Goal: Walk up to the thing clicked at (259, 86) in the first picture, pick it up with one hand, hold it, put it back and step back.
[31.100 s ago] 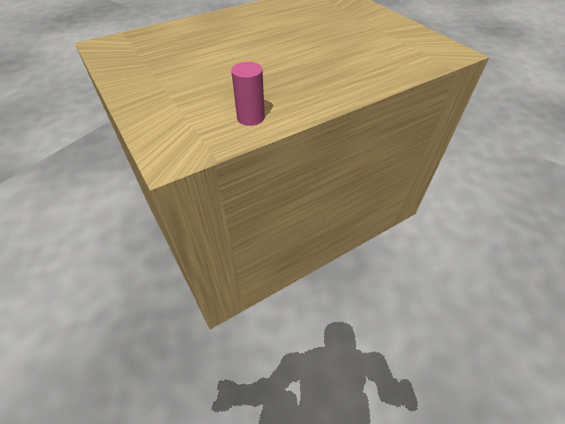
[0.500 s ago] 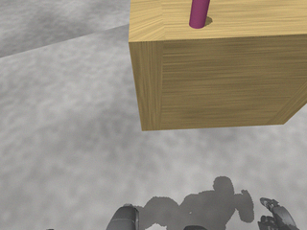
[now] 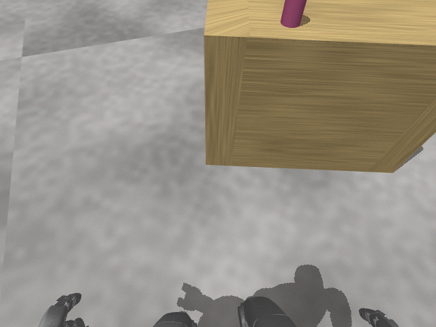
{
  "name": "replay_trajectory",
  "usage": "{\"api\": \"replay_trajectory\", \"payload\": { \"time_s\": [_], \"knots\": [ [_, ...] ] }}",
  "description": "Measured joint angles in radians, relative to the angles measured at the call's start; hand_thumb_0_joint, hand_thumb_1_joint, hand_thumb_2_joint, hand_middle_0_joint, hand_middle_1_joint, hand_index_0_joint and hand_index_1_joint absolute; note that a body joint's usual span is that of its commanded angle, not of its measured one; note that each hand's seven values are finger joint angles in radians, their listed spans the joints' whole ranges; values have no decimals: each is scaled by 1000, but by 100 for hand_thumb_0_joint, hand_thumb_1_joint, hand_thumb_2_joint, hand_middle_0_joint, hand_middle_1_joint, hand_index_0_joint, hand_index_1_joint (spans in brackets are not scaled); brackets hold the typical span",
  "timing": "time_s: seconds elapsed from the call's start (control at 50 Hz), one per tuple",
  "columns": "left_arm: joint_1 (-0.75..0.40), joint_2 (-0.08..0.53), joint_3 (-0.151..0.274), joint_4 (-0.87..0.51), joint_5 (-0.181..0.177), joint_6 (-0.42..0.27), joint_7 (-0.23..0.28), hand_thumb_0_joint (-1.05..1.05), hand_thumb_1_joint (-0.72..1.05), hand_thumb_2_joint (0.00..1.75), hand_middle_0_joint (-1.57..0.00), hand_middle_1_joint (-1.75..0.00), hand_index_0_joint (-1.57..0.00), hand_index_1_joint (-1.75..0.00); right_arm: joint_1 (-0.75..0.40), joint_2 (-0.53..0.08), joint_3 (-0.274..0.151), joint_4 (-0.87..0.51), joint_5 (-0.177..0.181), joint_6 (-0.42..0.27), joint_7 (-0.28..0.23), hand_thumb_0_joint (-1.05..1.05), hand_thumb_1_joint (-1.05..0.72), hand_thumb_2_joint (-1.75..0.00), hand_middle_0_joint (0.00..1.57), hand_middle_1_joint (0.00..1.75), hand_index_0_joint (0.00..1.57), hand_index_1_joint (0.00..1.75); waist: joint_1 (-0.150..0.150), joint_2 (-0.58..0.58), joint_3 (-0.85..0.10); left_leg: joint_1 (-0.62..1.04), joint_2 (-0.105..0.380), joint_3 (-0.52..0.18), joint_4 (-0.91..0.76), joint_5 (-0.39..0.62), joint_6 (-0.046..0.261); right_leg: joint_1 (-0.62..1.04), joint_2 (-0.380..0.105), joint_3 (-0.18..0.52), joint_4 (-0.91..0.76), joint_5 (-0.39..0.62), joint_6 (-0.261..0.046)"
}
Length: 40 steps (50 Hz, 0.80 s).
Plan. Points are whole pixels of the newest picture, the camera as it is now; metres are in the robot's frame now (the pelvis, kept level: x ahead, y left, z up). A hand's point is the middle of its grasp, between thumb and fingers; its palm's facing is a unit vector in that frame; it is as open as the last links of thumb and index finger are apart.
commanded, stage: step back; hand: right
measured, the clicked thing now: (294, 4) +1.04 -0.24 +0.05
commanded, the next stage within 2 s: stand in 1.08 s
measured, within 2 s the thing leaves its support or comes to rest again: neither
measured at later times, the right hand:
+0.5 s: hand out of the picture +0.00 -0.26 -0.15, palm faces -0.03 +0.93 -0.36, open 7.3 cm
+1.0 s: hand out of the picture +0.07 -0.26 -0.14, palm faces -0.05 +0.93 -0.36, open 7.3 cm
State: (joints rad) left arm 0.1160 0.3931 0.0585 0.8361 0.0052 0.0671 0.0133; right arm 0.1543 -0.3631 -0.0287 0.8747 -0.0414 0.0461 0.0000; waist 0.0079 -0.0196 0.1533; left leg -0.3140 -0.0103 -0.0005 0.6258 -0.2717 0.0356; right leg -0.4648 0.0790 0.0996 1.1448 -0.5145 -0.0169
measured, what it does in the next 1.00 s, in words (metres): steps on the spot: right foot, then left foot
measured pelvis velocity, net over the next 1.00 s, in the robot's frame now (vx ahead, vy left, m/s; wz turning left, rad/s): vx -0.01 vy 0.00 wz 0.01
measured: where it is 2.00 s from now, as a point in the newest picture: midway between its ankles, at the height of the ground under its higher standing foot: outside the picture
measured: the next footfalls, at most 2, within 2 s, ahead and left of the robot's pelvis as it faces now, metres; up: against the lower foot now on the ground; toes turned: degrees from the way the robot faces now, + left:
right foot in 0.14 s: +0.02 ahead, -0.13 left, +0.00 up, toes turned -3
left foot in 0.40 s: +0.03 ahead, +0.12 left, +0.00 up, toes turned +0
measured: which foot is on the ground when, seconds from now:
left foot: down 0.00-0.16, up 0.18-0.38, down 0.40-1.00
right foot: up 0.00-0.12, down 0.14-1.00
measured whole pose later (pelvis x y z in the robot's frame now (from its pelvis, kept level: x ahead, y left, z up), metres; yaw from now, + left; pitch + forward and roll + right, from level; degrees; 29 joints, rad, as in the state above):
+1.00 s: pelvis -0.01 +0.00 +0.01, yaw +1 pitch -2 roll +0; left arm 0.08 0.35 0.03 1.04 0.01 0.00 -0.01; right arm 0.15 -0.35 -0.03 1.06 -0.03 -0.01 0.01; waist 0.02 -0.01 0.06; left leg -0.22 0.00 -0.01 0.55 -0.29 0.00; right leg -0.20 -0.05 -0.05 0.54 -0.31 0.02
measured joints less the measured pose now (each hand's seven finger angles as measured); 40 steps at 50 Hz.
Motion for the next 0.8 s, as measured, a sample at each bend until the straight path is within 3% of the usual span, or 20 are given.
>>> {"api": "replay_trajectory", "payload": {
  "time_s": [0.04,0.1,0.12,0.16,0.2,0.26,0.34,0.38,0.42,0.46,0.54,0.62,0.68,0.74,0.8],
  "knots": [
    [27,1,2,16,4,-13,-8,0,90,90,-20,-30,-20,-30,-10,-2,-4,-3,-5,-4,2,0,-90,-90,20,30,21,30,4,1,-19,-13,13,8,-20,24,1,65,-12,-8,-78,6,10],
    [74,3,-2,55,10,-34,-19,0,91,90,-20,-30,-20,-30,-25,-8,-10,-12,-11,-11,9,0,-90,-90,20,30,21,30,9,5,-45,-37,32,32,-20,41,0,203,-52,-40,-347,-18,13],
    [88,2,-2,73,13,-43,-21,0,91,90,-20,-30,-20,-30,-28,-12,-11,-14,-11,-11,12,0,-90,-90,20,30,21,30,12,9,-53,-49,40,39,-8,41,-4,257,-61,-54,-466,13,6],
    [101,-18,2,115,24,-59,-18,0,91,90,-20,-30,-20,-30,-36,-29,-18,-6,-6,-6,13,0,-90,-90,20,30,21,30,8,59,-47,-69,72,13,41,10,-11,308,-30,-78,-575,141,2],
    [131,-27,-1,136,38,-65,-21,0,91,90,-20,-30,-20,-30,-15,-27,-23,17,-1,3,11,0,-91,-90,20,30,21,30,23,61,-75,-91,35,-41,106,-116,-21,295,-31,-75,-568,147,-12],
    [159,-35,-4,158,39,-74,-18,0,90,90,-20,-30,-20,-30,15,-35,-25,51,13,-2,17,0,-91,-90,20,30,21,30,41,52,-90,-99,-13,-97,203,-134,-35,294,-55,-63,-585,166,-13],
    [163,-33,-4,161,40,-82,-26,1,90,90,-20,-30,-20,-30,67,-45,-28,89,10,-16,26,0,-91,-90,20,30,20,30,33,54,-103,-42,1,-79,123,-151,-45,292,-83,-89,-595,172,6],
    [154,-26,-4,154,37,-80,-30,1,90,90,-20,-30,-20,-30,87,-45,-30,108,8,-22,28,0,-91,-90,20,30,20,30,29,50,-104,14,10,-50,17,-127,-44,286,-100,-106,-579,160,18],
    [138,-13,-5,147,32,-74,-30,1,90,90,-20,-30,-20,-30,87,-31,-33,127,5,-32,25,0,-91,-90,20,30,20,30,29,21,-86,55,-14,-30,-70,6,-39,275,-132,-101,-537,139,32],
    [126,-4,-7,150,23,-65,-29,1,90,90,-20,-30,-20,-30,83,-15,-33,127,3,-47,24,0,-91,-90,20,30,20,30,29,0,-80,54,-28,-15,-69,21,-29,242,-140,-78,-470,91,10],
    [99,16,-3,160,16,-54,-29,1,90,90,-20,-30,-20,-30,85,14,-23,107,2,-72,26,0,-91,-90,20,30,21,30,8,-6,-82,60,-12,-15,-78,12,-16,163,-106,-71,-312,-3,-14],
    [74,24,4,158,11,-67,-34,0,91,90,-20,-30,-20,-30,79,17,-15,100,1,-71,23,0,-90,-90,20,30,21,30,-10,-3,-82,70,5,-21,-82,9,-34,162,-112,-99,-420,49,-7],
    [46,11,8,165,17,-80,-28,0,91,90,-20,-30,-20,-30,67,3,-11,105,13,-51,16,0,-90,-90,20,30,21,30,-14,27,-78,55,29,-39,-21,-28,-55,213,-93,-126,-568,235,4],
    [33,-10,-1,165,25,-87,-28,0,91,90,-20,-30,-20,-30,59,-3,-8,124,23,-33,4,0,-91,-90,20,30,21,30,-2,43,-99,22,10,-74,77,-157,-43,213,-87,-138,-558,222,3],
    [21,-33,-13,165,24,-91,-26,0,90,90,-20,-30,-20,-30,52,-13,-6,137,26,-39,0,0,-91,-90,20,30,21,30,5,42,-105,10,-5,-60,124,-200,-35,226,-104,-140,-566,211,6]
  ]
}}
